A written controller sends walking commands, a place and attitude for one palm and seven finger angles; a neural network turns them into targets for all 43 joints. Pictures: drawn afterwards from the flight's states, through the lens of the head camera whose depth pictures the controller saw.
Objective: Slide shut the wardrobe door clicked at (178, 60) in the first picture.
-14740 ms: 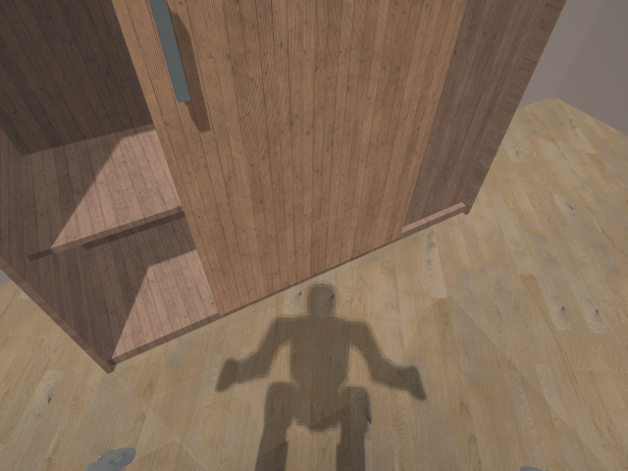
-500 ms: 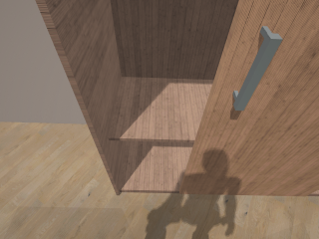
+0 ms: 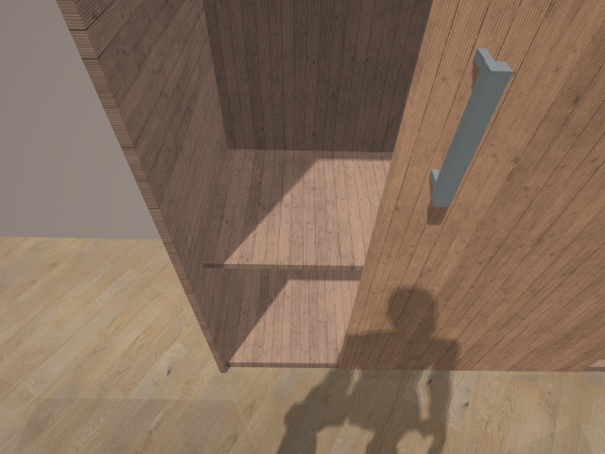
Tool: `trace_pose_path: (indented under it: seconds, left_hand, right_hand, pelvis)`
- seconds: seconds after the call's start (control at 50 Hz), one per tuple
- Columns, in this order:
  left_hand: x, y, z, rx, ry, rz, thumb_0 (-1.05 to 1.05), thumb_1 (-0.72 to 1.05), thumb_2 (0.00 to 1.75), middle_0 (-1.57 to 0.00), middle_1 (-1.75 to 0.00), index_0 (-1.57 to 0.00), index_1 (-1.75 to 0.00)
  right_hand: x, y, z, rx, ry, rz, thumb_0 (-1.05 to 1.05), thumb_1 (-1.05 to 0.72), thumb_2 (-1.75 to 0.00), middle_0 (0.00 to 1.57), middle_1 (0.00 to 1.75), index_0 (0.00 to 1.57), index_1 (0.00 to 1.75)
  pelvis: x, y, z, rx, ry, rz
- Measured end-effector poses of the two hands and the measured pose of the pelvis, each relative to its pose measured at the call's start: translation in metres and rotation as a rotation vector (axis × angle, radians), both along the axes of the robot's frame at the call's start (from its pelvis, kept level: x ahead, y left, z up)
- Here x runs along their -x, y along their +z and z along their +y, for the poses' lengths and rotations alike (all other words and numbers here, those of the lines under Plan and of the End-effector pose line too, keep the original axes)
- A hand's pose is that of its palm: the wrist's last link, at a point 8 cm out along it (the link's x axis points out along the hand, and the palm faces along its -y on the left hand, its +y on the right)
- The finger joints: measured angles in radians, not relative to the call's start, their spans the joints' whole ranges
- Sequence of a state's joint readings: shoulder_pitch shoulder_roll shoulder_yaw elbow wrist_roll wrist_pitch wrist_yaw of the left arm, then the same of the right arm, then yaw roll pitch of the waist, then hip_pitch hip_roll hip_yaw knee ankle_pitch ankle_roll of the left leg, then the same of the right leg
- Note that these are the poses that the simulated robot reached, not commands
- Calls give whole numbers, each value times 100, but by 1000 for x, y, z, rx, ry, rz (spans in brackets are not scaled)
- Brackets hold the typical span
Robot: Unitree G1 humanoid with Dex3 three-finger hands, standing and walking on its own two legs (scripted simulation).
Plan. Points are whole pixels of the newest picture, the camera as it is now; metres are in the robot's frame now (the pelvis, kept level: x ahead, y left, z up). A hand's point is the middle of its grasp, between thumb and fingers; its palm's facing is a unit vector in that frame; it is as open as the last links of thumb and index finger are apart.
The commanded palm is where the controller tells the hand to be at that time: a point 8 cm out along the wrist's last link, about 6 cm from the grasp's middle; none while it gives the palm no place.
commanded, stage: look again from close up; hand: right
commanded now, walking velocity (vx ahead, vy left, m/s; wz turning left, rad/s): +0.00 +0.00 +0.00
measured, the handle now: (459, 134) +0.46 -0.17 +0.20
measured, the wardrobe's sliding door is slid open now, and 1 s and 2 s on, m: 0.37 0.37 0.37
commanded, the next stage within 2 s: raise the hand with hooked fingers in 0.24 s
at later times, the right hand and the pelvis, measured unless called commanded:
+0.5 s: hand out of the picture +0.12 -0.22 -0.06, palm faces +0.24 +0.94 -0.23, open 7.4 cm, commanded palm +0.09 -0.23 -0.04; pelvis -0.02 -0.01 +0.00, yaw -3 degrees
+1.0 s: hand out of the picture +0.14 -0.21 +0.06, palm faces +0.06 +0.99 -0.11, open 10.1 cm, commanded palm +0.11 -0.26 +0.05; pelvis -0.05 +0.01 -0.05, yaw -7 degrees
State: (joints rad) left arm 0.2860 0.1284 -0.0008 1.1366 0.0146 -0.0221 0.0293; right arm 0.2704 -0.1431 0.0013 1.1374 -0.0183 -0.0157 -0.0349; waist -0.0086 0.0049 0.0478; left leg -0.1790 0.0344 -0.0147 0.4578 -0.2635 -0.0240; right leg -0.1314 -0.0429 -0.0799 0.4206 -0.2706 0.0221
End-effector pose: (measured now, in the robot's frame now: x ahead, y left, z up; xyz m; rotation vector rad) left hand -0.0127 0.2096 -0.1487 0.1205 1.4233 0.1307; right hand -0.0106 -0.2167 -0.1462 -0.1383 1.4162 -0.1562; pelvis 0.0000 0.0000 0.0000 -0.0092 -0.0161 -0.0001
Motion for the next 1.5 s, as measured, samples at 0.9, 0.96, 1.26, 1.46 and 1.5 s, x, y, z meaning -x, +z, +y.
trace_pose_path:
  seconds: [0.9,0.96,1.26,1.46,1.5]
  left_hand:
    - [-198,80,3,-78,-355,-1006,1,91,90,-20,-30,-20,-30]
    - [-186,62,-13,-28,-375,-953,1,91,90,-20,-30,-20,-30]
    - [-124,54,13,-50,-208,-855,2,90,90,-21,-30,-21,-30]
    - [-159,81,25,-118,-262,-936,2,91,90,-20,-30,-20,-30]
    - [-167,87,19,-109,-266,-967,2,91,90,-20,-30,-20,-30]
  right_hand:
    - [-93,161,-49,21,61,-1364,1,-44,-70,23,59,23,59]
    - [-105,193,-48,37,129,-1498,1,-37,-67,23,63,23,63]
    - [-165,249,-79,-16,175,-1463,0,-3,-52,26,86,26,86]
    - [-171,268,-92,-8,216,-1457,0,21,-42,28,101,28,101]
    - [-176,279,-95,6,228,-1476,-1,26,-40,28,104,28,104]
  pelvis:
    - [48,-50,6,-41,-93,64]
    - [51,-48,6,-54,-112,46]
    - [39,-26,3,-26,-60,25]
    - [36,-17,-2,-31,-77,-22]
    - [35,-15,-2,-30,-76,-29]
